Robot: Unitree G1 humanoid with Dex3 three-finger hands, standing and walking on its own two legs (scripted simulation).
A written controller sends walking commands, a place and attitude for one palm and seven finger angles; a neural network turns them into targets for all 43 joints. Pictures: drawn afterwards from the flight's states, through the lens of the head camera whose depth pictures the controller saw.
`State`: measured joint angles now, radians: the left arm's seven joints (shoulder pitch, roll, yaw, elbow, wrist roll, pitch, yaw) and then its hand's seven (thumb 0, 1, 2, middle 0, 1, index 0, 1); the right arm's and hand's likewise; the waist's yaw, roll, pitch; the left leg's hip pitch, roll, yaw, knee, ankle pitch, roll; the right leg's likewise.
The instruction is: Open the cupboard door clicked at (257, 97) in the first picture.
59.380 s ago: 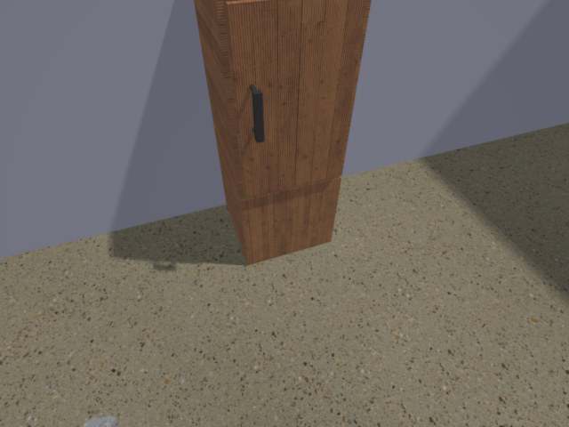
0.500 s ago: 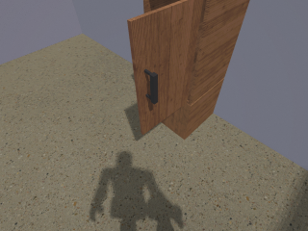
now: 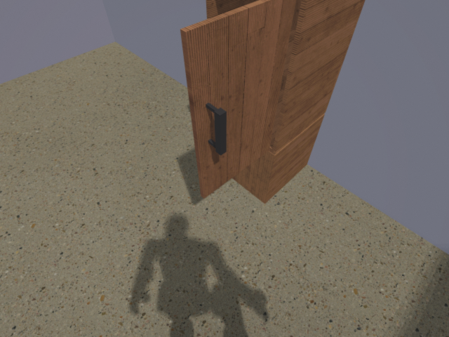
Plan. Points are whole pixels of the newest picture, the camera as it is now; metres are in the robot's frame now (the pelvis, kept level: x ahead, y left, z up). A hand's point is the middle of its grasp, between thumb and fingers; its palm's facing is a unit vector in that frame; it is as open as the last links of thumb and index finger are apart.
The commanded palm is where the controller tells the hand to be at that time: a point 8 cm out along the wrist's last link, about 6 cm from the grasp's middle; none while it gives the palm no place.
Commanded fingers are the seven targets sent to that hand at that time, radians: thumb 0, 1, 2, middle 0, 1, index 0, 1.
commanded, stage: look to check the result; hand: left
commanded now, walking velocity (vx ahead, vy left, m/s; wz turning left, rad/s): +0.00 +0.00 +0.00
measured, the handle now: (215, 129) +0.62 +0.06 -0.03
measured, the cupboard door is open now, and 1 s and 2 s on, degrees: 88 88 88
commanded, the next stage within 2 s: stand and wait in 0.34 s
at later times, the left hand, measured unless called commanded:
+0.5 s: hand out of the picture +0.07 +0.21 -0.16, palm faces -0.01 -0.95 -0.30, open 7.4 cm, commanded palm none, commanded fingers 0.00 0.90 0.90 -0.20 -0.30 -0.20 -0.30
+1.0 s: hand out of the picture +0.09 +0.21 -0.16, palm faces -0.03 -0.95 -0.30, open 7.4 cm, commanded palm none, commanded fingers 0.00 0.90 0.90 -0.20 -0.30 -0.20 -0.30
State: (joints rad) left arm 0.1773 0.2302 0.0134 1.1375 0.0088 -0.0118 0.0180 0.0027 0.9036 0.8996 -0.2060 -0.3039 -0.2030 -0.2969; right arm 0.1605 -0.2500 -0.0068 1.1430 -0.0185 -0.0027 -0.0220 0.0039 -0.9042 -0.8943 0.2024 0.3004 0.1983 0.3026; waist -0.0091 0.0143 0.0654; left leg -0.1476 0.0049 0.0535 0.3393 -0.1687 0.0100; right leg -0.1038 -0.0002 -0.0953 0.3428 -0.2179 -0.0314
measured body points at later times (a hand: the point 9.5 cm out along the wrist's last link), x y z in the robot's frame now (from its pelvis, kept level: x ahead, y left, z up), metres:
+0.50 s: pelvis +0.02 -0.01 +0.00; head +0.03 -0.02 +0.45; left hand +0.07 +0.26 -0.14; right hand +0.08 -0.28 -0.15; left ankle +0.01 +0.11 -0.75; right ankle -0.02 -0.09 -0.75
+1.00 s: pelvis +0.03 -0.01 +0.00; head +0.04 -0.02 +0.45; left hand +0.09 +0.26 -0.14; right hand +0.07 -0.29 -0.15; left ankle +0.01 +0.11 -0.75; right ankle -0.02 -0.09 -0.75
